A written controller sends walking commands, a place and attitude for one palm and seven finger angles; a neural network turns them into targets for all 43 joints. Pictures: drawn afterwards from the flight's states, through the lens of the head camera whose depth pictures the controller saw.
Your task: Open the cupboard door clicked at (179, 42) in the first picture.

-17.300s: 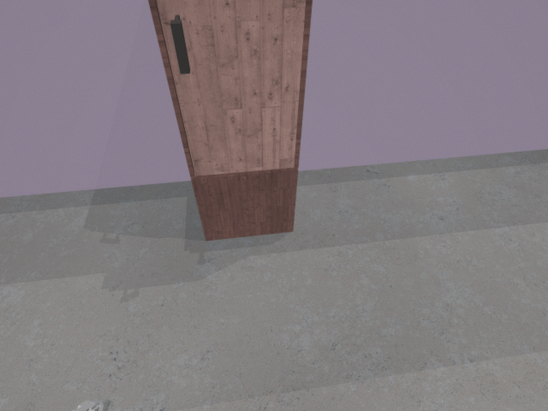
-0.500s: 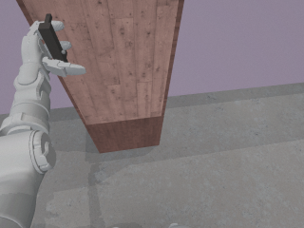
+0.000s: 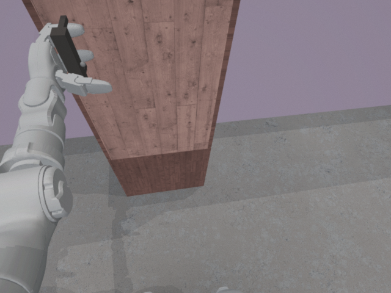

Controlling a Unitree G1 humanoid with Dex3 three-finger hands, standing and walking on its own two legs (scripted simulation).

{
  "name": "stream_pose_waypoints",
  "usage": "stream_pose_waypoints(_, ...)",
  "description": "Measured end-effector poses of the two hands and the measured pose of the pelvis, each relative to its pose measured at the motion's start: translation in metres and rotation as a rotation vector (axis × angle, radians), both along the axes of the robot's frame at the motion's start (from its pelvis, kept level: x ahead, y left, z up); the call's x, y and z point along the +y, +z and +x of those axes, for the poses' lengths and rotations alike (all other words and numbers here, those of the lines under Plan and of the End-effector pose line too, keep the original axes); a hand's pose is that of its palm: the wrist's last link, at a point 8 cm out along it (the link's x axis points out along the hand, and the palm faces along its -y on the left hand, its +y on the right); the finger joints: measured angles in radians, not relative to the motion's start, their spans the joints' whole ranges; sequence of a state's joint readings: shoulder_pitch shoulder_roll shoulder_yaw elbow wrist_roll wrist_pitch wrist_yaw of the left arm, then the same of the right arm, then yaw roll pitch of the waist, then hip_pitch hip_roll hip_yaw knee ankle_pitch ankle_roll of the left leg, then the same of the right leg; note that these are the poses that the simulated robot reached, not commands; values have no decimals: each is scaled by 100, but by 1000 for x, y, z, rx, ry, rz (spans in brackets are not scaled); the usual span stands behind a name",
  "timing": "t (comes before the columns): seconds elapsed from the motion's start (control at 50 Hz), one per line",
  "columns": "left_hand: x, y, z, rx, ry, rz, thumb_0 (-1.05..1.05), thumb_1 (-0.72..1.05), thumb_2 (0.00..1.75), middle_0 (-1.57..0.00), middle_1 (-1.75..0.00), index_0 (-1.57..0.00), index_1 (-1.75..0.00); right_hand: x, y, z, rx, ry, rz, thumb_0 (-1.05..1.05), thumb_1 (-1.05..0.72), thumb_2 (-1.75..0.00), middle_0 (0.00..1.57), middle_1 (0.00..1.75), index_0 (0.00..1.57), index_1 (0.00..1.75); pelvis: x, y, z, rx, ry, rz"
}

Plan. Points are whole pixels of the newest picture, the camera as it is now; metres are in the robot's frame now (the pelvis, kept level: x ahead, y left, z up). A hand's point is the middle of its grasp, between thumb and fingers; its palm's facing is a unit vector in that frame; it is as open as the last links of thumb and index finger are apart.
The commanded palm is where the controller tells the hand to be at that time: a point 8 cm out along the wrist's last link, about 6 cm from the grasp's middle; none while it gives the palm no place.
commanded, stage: close the thumb around the handle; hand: left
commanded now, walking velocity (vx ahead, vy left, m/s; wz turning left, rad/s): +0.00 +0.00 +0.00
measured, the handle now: (73, 53) +0.57 +0.20 +0.15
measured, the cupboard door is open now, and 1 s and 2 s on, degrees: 0 3 38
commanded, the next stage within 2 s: pull the door open along its arc in 0.62 s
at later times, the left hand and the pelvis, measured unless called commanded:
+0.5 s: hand (81, 65) +0.52 +0.17 +0.16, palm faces +0.07 -1.00 +0.01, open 6.2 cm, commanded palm +0.50 +0.22 +0.15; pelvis +0.00 +0.00 +0.00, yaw +0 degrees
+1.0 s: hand (84, 71) +0.51 +0.17 +0.16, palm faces +0.06 -1.00 +0.01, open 5.8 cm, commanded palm +0.45 +0.21 +0.15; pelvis +0.00 +0.00 +0.00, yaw -1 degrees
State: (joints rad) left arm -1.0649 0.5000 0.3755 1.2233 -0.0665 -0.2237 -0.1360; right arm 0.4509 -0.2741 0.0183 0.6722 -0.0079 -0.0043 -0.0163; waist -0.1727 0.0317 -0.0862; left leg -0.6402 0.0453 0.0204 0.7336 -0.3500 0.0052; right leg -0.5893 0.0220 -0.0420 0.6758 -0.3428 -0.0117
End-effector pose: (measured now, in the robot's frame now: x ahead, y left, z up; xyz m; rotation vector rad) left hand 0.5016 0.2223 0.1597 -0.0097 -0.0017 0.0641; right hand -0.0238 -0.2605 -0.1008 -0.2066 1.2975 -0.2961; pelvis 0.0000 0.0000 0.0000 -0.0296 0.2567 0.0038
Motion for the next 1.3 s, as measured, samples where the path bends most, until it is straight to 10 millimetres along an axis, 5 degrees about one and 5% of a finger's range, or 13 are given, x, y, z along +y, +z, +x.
stream_pose_waypoints(0.16,1,1,-1,-12,5,3,-1,-24,41,-32,-123,-32,-123,6,-1,4,-11,-1,10,1,-90,-90,20,30,20,30,3,0,2,-1,-3,-1)
stream_pose_waypoints(0.54,1,-1,-3,-3,1,0,0,71,82,-38,-133,-38,-133,3,-2,7,-19,10,5,0,-90,-90,20,30,20,30,3,-1,0,-5,1,-2)
stream_pose_waypoints(0.96,-3,-2,-14,-19,6,0,0,72,81,-36,-135,-36,-135,-2,-1,2,-27,-13,12,1,-90,-90,20,30,20,30,-2,2,1,-18,-15,4)
stream_pose_waypoints(1.1,-11,-3,-43,-47,-13,-4,0,70,75,-36,-135,-36,-135,0,0,39,-127,-11,40,1,-90,-90,20,30,20,30,-1,7,10,-63,-28,10)
stream_pose_waypoints(1.3,-45,-6,-114,-47,132,-79,0,65,72,-35,-135,-37,-135,13,14,148,-393,129,86,1,-91,-90,20,30,20,30,-2,12,13,-147,-7,19)
